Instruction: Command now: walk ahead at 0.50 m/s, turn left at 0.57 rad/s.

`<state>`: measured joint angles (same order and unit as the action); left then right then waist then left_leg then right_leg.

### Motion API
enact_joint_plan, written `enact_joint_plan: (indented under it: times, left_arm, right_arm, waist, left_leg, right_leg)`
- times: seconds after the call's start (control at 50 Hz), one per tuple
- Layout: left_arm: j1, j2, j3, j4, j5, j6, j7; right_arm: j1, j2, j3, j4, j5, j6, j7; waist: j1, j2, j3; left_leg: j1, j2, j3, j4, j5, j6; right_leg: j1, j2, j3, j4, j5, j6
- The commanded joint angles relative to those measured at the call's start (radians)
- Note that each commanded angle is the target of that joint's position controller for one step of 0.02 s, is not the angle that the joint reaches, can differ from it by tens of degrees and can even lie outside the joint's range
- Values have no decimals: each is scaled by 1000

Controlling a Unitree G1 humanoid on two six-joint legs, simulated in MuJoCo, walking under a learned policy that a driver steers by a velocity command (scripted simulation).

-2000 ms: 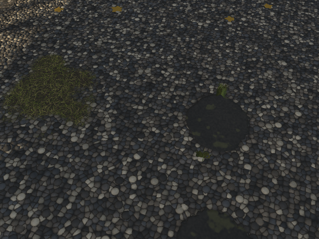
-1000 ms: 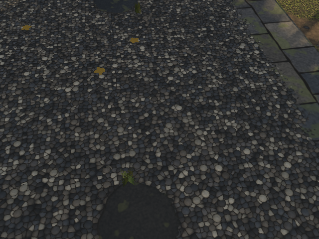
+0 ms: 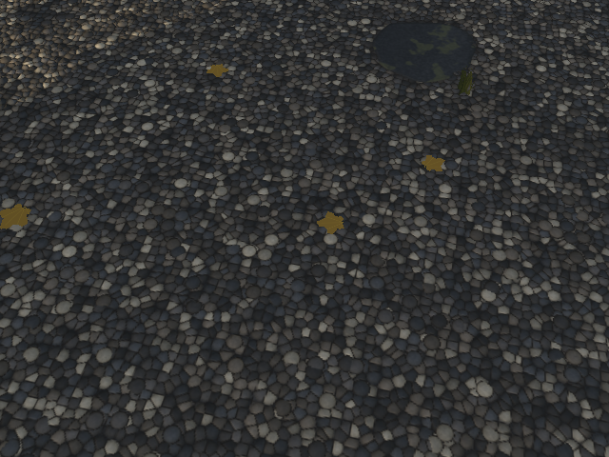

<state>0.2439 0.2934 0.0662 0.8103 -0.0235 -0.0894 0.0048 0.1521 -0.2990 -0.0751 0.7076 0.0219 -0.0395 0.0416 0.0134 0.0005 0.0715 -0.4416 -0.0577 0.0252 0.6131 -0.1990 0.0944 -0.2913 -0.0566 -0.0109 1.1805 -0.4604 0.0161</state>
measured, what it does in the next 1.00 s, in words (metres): walks ahead: right foot, then left foot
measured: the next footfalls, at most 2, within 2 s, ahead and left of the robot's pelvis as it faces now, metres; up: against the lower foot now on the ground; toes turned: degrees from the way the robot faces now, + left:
right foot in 0.40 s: +0.42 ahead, -0.12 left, +0.00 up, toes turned +9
left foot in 0.90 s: +0.66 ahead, +0.15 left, +0.00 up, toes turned +1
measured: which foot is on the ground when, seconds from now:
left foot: down 0.00-0.42, up 0.44-0.88, down 0.90-1.00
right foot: up 0.00-0.38, down 0.40-0.92, up 0.94-1.00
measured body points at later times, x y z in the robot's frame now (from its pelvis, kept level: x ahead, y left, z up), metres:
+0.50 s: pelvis +0.30 -0.04 +0.01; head +0.32 -0.05 +0.46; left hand +0.42 +0.24 -0.08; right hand +0.40 -0.31 -0.12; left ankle +0.14 +0.06 -0.64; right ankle +0.38 -0.13 -0.72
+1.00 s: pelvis +0.56 +0.03 +0.01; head +0.59 +0.04 +0.46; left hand +0.57 +0.32 -0.12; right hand +0.77 -0.21 -0.07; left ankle +0.62 +0.15 -0.72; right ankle +0.44 -0.11 -0.64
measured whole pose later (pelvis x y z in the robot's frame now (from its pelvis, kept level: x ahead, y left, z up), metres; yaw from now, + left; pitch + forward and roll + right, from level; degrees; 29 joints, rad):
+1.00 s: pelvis +0.56 +0.03 +0.01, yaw +0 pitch +2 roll +0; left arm 0.38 0.30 0.06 0.84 -0.03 -0.05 0.01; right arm 0.09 -0.25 -0.05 0.68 -0.01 -0.10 0.01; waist 0.05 -0.03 0.02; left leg -0.38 0.00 0.02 0.51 -0.16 0.01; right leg -0.34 0.01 0.08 1.09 -0.46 -0.02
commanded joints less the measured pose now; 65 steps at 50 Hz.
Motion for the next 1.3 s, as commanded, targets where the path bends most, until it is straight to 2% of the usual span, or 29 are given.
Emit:
enact_joint_plan:
  times: [0.02,0.1,0.2,0.3,0.34,0.38,0.4,0.42,0.44,0.46,0.5,0.54,0.58,0.66,0.8,0.86,0.88,0.9,0.92,0.94,0.96,1.0,1.02,1.08,1.14,1.2,1.26,1.28,1.3]
  left_arm:
    - [-67,132,27,-112,23,-53,5]
    - [-56,96,24,-119,39,-13,3]
    - [-219,42,-5,-151,31,-16,-14]
    - [-305,81,1,-183,17,-33,-38]
    - [-278,98,8,-181,18,-38,-42]
    - [-144,129,27,-145,22,-43,-36]
    - [-4,169,42,-119,34,-46,-32]
    - [134,251,63,-99,47,-44,-30]
    - [196,221,59,-59,23,-34,-41]
    - [149,150,36,-67,3,-30,-41]
    - [34,105,16,-83,24,-15,-35]
    - [-9,76,3,-84,36,-19,-34]
    - [-1,86,5,-71,26,-25,-32]
    - [46,132,18,-42,11,-15,-17]
    - [169,147,26,7,-7,21,1]
    - [153,166,35,8,-4,35,10]
    - [144,151,30,2,-1,36,11]
    - [120,104,12,-22,12,33,7]
    - [224,9,-15,-48,16,19,7]
    - [241,40,-15,-59,-7,9,5]
    - [161,130,13,-62,-25,11,6]
    - [73,120,18,-79,-2,26,10]
    - [85,102,21,-77,6,37,10]
    - [107,44,11,-78,12,65,12]
    - [47,10,-11,-96,26,64,-2]
    - [-35,38,-9,-117,25,60,-18]
    - [-49,68,2,-125,35,59,-22]
    - [-28,83,10,-114,40,59,-18]
    - [-14,135,24,-115,43,61,-8]
  right_arm:
    - [95,-118,-33,-46,-6,-22,-11]
    - [80,-134,-35,-63,-13,-28,-32]
    - [146,-134,-32,-31,-7,-22,-53]
    - [227,-140,-31,16,-3,-19,-51]
    - [229,-147,-35,26,-6,-12,-54]
    - [202,-138,-31,22,-7,-5,-54]
    - [195,-105,-16,9,-15,-4,-53]
    - [295,-46,4,-7,-14,-15,-54]
    - [334,-39,13,-2,0,-26,-53]
    - [248,-125,-6,-10,14,-33,-49]
    - [99,-121,-5,-47,-2,-39,-45]
    - [116,-96,-9,-39,-13,-34,-42]
    - [137,-63,-2,-30,-12,-25,-42]
    - [3,-32,11,-77,-28,-36,-45]
    - [-196,-35,13,-123,-8,-68,-15]
    - [-130,-81,-5,-109,-6,-81,-14]
    - [-28,-113,-23,-80,-11,-84,-21]
    - [127,-164,-41,-59,-30,-86,-31]
    - [249,-251,-63,-41,-41,-72,-38]
    - [274,-206,-52,-26,-29,-61,-33]
    - [219,-132,-32,-28,-23,-58,-35]
    - [92,-68,-5,-25,-32,-56,-30]
    - [48,-51,-1,-19,-39,-61,-25]
    - [-3,-71,-9,7,-39,-74,-22]
    - [-17,-103,-17,35,-29,-64,-35]
    - [28,-126,-19,73,-18,-46,-42]
    - [19,-141,-19,100,4,-32,-44]
    - [34,-124,-13,112,5,-30,-44]
    - [87,-93,-2,128,-12,-32,-43]
  waist:
    - [-37,23,-145]
    - [4,34,-114]
    - [-68,76,-74]
    - [-103,87,-37]
    - [-83,108,-33]
    - [-5,111,-94]
    - [58,75,-221]
    - [60,-118,-386]
    - [63,-319,-429]
    - [80,-187,-283]
    - [48,-52,-95]
    - [1,-81,-72]
    - [-13,-97,-80]
    - [12,-59,-53]
    - [69,-76,-30]
    - [8,-105,-57]
    - [-45,-96,-117]
    - [-121,-55,-250]
    - [-114,175,-420]
    - [-112,302,-469]
    - [-119,181,-305]
    - [-63,86,-122]
    - [-25,109,-94]
    - [26,109,-86]
    - [19,101,-120]
    - [-13,97,-144]
    - [12,85,-144]
    - [20,67,-155]
    - [13,2,-176]
  left_leg:
    - [428,266,-452,-335,104,200]
    - [248,216,-341,-390,295,208]
    - [198,150,-225,-392,201,133]
    - [333,231,-307,-330,143,120]
    - [394,263,-337,-290,214,106]
    - [409,220,-306,-148,454,73]
    - [331,164,-257,55,453,42]
    - [20,30,-167,410,167,-32]
    - [-218,-41,-171,625,-366,-66]
    - [-327,21,-212,705,-334,-59]
    - [-321,108,-137,627,-182,-54]
    - [-227,157,-128,526,-105,-61]
    - [-201,167,-105,465,-81,-77]
    - [-220,160,-81,206,96,-117]
    - [-93,84,-77,-102,249,-125]
    - [43,73,-75,-167,162,-88]
    - [204,70,-62,-194,156,-59]
    - [466,185,-154,-142,161,-2]
    - [852,432,-488,-137,99,123]
    - [865,503,-754,-263,-122,179]
    - [734,456,-636,-300,-231,136]
    - [453,372,-389,-336,118,108]
    - [359,344,-300,-346,307,105]
    - [235,310,-137,-373,608,122]
    - [207,274,-29,-377,660,112]
    - [254,279,-22,-352,602,97]
    - [277,285,-39,-255,488,58]
    - [268,254,-36,-200,416,30]
    - [234,198,-4,-116,305,-24]
  right_leg:
    - [-418,-60,93,-2,105,-20]
    - [-319,-56,70,-158,207,30]
    - [-247,-4,41,-533,550,51]
    - [-262,13,57,-664,535,3]
    - [-248,18,52,-684,448,-28]
    - [-68,55,7,-734,417,-76]
    - [166,-21,73,-695,456,-128]
    - [544,-228,413,-694,373,-262]
    - [661,-334,763,-857,122,-340]
    - [569,-316,716,-893,-41,-298]
    - [306,-234,478,-937,92,-249]
    - [187,-176,366,-978,256,-234]
    - [153,-158,292,-1007,363,-247]
    - [147,-125,212,-1034,507,-250]
    - [193,-130,232,-950,476,-211]
    - [218,-148,280,-853,520,-179]
    - [187,-104,255,-747,599,-153]
    - [60,-46,218,-516,519,-119]
    - [-280,93,99,-158,137,-49]
    - [-446,86,139,23,-148,-39]
    - [-510,28,157,94,-74,-39]
    - [-445,-15,117,46,45,-21]
    - [-379,-34,121,1,62,-11]
    - [-268,-20,87,-135,107,17]
    - [-161,-16,51,-379,301,13]
    - [-97,9,36,-515,408,2]
    - [-19,29,28,-656,442,-38]
    - [55,44,19,-717,495,-57]
    - [155,-16,78,-752,770,-86]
